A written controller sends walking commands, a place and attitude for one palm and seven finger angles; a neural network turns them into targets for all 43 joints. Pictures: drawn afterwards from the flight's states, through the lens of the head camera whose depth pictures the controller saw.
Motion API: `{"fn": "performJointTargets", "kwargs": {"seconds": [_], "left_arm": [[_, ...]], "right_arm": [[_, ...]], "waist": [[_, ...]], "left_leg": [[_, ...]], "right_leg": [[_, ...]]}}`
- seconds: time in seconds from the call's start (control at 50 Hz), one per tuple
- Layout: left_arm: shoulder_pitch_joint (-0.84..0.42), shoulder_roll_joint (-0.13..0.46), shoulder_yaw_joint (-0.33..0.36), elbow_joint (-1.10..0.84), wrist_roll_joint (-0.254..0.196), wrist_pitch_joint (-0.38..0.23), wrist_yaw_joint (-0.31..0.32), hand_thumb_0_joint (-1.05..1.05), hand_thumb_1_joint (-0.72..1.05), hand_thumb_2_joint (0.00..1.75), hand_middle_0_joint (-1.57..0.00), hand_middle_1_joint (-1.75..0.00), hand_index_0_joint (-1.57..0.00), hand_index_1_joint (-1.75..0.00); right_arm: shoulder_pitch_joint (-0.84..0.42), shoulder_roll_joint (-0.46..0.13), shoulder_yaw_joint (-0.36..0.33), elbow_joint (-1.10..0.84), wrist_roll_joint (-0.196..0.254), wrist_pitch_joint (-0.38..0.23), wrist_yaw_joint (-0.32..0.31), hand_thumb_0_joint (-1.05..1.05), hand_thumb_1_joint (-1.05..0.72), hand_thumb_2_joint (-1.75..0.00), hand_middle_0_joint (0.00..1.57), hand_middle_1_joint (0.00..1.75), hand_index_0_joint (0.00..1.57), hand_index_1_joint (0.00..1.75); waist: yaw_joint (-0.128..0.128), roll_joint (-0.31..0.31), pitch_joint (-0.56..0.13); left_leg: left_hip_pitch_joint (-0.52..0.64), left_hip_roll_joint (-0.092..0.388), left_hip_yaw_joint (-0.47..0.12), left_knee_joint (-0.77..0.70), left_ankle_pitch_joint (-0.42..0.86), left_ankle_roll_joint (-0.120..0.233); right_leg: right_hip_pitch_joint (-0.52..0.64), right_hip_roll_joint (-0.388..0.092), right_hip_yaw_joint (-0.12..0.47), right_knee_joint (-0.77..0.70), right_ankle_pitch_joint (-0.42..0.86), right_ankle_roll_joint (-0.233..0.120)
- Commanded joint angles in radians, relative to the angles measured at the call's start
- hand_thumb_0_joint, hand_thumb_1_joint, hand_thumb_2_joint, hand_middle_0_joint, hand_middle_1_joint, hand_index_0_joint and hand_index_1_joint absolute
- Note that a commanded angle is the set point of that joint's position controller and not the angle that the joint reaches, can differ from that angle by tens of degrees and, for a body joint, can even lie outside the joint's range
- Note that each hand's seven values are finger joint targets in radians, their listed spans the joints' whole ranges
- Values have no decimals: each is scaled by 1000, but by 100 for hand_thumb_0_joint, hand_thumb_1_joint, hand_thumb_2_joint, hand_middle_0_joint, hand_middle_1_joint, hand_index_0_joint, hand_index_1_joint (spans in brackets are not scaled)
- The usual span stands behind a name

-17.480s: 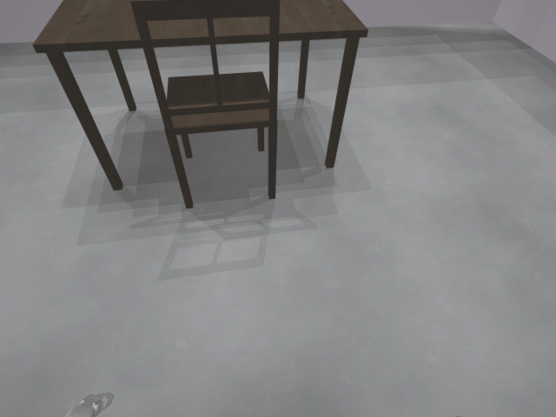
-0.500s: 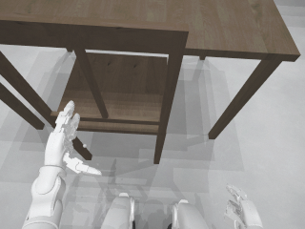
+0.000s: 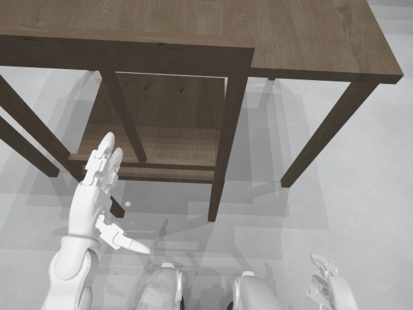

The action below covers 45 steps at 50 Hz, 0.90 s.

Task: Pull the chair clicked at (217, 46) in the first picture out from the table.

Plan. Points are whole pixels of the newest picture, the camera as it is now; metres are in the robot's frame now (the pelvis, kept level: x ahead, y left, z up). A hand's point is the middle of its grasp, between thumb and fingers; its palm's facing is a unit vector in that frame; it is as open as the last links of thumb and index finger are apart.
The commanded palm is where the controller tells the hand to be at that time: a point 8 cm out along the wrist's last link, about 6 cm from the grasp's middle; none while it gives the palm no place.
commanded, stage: aim the fingers beside a spindle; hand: left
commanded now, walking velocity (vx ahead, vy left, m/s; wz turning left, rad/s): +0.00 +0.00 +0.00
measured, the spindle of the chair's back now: (128, 125) +0.46 +0.18 +0.03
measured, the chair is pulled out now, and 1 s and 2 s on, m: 0.00 0.00 0.00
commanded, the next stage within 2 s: push the fingers through the gap in 0.10 s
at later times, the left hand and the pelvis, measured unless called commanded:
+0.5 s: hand (123, 187) +0.34 +0.18 +0.00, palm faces -0.01 -1.00 -0.03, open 17.0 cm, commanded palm +0.32 +0.22 +0.02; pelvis -0.01 +0.00 -0.02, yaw +0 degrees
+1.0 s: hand (128, 163) +0.38 +0.17 +0.03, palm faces -0.02 -1.00 -0.03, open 17.0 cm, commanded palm +0.36 +0.22 +0.02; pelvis +0.00 +0.01 -0.01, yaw +0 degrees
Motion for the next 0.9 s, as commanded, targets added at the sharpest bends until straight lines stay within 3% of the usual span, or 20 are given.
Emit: {"fn": "performJointTargets", "kwargs": {"seconds": [0.0,0.06,0.12,0.18,0.2,0.22,0.24,0.3,0.34,0.38,0.42,0.48,0.5,0.54,0.6,0.68,0.74,0.8,0.82,0.88], "left_arm": [[-161,135,163,108,14,-45,73,0,-50,30,-6,-8,-6,-8],[-170,71,93,241,6,24,-11,0,-50,30,-6,-8,-6,-8],[-208,76,55,79,-28,25,-92,0,-50,30,-6,-8,-6,-8],[-289,156,74,-290,-51,-64,-76,0,-50,30,-6,-8,-6,-8],[-271,209,121,-335,-54,-89,-44,0,-50,30,-6,-8,-6,-8],[-247,210,135,-328,-46,-108,-15,0,-50,30,-6,-8,-6,-8],[-261,185,128,-274,-36,-119,14,0,-50,30,-6,-8,-6,-8],[-304,162,152,13,13,-107,67,0,-50,30,-6,-8,-6,-8],[-327,117,121,161,31,-69,55,0,-50,30,-6,-8,-6,-8],[-339,122,117,206,28,-18,15,0,-50,30,-6,-8,-6,-8],[-371,137,103,126,15,14,-28,0,-50,30,-6,-8,-6,-8],[-453,164,100,-79,-20,10,-46,0,-50,30,-6,-8,-6,-8],[-456,189,127,-104,-30,-2,-38,0,-50,30,-6,-8,-6,-8],[-458,184,137,-112,-31,-31,-9,0,-50,30,-6,-8,-6,-8],[-441,186,180,67,-13,-47,33,0,-50,30,-6,-8,-6,-8],[-446,147,154,286,20,-15,13,0,-50,30,-6,-8,-6,-8],[-523,141,115,231,21,-4,-22,0,-50,30,-6,-8,-6,-8],[-638,180,124,84,2,-38,-27,0,-50,30,-6,-8,-6,-8],[-640,204,150,53,1,-50,-18,0,-50,30,-6,-8,-6,-8],[-681,216,176,71,3,-83,18,0,-50,30,-6,-8,-6,-8]], "right_arm": [[-9,-136,-46,-81,-4,-18,14,0,-90,-90,20,30,20,30],[-18,-163,-47,-116,20,7,21,0,-90,-90,20,30,20,30],[-8,-162,-57,-157,25,-1,12,0,-90,-90,20,30,20,30],[-4,-141,-61,-168,16,-35,-2,0,-90,-90,20,30,20,30],[7,-142,-58,-152,10,-45,-6,0,-90,-90,20,30,20,30],[11,-137,-56,-134,3,-49,-7,0,-90,-90,20,30,20,30],[8,-129,-51,-114,-4,-51,-5,0,-90,-90,20,30,20,30],[4,-137,-48,-61,-12,-36,7,0,-90,-90,20,30,20,30],[-10,-148,-48,-67,-8,-18,15,0,-90,-90,20,30,20,30],[-11,-164,-51,-93,3,0,16,0,-90,-90,20,30,20,30],[-6,-169,-54,-125,11,8,13,0,-90,-90,20,30,20,30],[3,-160,-55,-141,14,1,3,0,-90,-90,20,30,20,30],[10,-159,-54,-136,12,-4,-2,0,-90,-90,20,30,20,30],[19,-147,-51,-112,6,-12,-5,0,-90,-90,20,30,20,30],[31,-145,-48,-66,-4,-12,1,0,-90,-90,20,30,20,30],[32,-159,-50,-67,2,16,17,0,-90,-90,20,30,20,30],[33,-164,-53,-92,8,25,21,0,-90,-90,20,30,20,30],[44,-164,-57,-95,7,18,10,0,-90,-90,20,30,20,30],[50,-161,-58,-91,6,15,9,0,-90,-90,20,30,20,30],[57,-156,-55,-54,-3,7,5,0,-90,-90,20,30,20,30]], "waist": [[-35,-58,-202],[-32,-88,-198],[-16,-13,-359],[10,134,-543],[8,135,-540],[10,129,-529],[-11,96,-468],[-54,-2,-267],[-57,-38,-228],[-36,-19,-277],[-15,53,-384],[-9,113,-525],[-14,97,-539],[-21,73,-518],[-38,3,-382],[-47,-52,-288],[-39,41,-357],[-44,88,-472],[-29,113,-502],[-44,101,-498]], "left_leg": [[167,-24,-41,-121,193,3],[131,-35,-28,-129,116,7],[218,-29,-24,-128,219,14],[437,-17,-42,-141,410,8],[456,-10,-53,-137,454,4],[462,-8,-58,-136,468,-1],[422,-6,-65,-128,457,-1],[221,-12,-65,-90,266,3],[141,-24,-49,-87,148,3],[154,-29,-39,-106,131,4],[244,-26,-36,-127,204,4],[406,-16,-50,-138,362,1],[421,-12,-57,-132,408,2],[426,-9,-65,-126,447,1],[297,-12,-58,-105,370,3],[176,-22,-37,-109,228,3],[259,-22,-35,-127,249,3],[370,-13,-51,-124,348,2],[407,-12,-56,-128,386,-3],[416,-8,-66,-117,408,-7]], "right_leg": [[66,22,11,-151,190,-11],[80,18,23,-173,133,-15],[162,9,39,-169,246,-19],[196,8,36,-156,359,-25],[169,14,27,-142,367,-26],[138,15,24,-134,360,-25],[107,16,14,-122,347,-22],[2,23,2,-108,214,-15],[-2,20,10,-118,140,-15],[40,17,19,-133,137,-20],[97,14,27,-143,203,-27],[149,13,27,-151,318,-26],[153,16,23,-143,347,-25],[136,17,18,-136,371,-19],[100,21,12,-128,329,-16],[75,20,17,-136,244,-15],[80,17,24,-148,246,-23],[97,20,26,-142,305,-24],[102,19,26,-141,322,-26],[74,22,19,-131,327,-21]]}}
